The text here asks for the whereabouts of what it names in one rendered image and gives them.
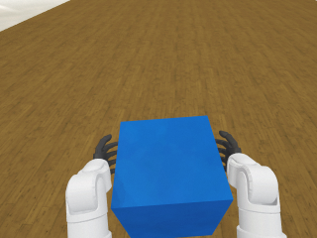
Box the right robot hand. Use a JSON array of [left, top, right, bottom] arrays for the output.
[[215, 130, 242, 172]]

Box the carton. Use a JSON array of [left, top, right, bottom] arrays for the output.
[[111, 115, 234, 238]]

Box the left robot forearm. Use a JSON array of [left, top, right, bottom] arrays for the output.
[[65, 159, 112, 238]]

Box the right robot forearm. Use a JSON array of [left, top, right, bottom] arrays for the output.
[[227, 153, 287, 238]]

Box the left robot hand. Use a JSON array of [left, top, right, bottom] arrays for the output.
[[93, 134, 119, 175]]

